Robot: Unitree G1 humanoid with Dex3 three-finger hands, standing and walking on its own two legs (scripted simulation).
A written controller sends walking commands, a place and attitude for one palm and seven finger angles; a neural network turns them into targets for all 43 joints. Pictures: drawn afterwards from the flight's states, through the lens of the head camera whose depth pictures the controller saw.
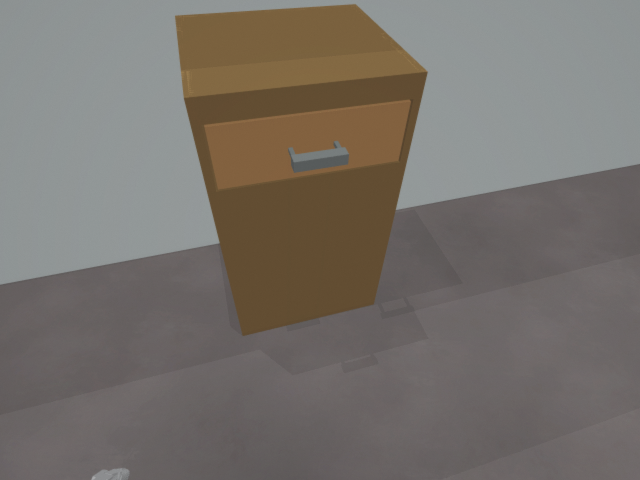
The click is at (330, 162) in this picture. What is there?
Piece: drawer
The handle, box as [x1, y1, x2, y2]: [288, 141, 348, 172]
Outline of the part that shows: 348,153 345,148 341,147 337,141 334,141 335,148 328,150 295,154 292,147 288,148 291,157 291,165 294,172 347,164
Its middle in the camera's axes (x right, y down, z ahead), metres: -0.01 -0.18 +0.85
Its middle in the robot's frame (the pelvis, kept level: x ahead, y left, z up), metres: +0.76 +0.05 -0.02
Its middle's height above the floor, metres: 0.75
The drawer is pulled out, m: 0.00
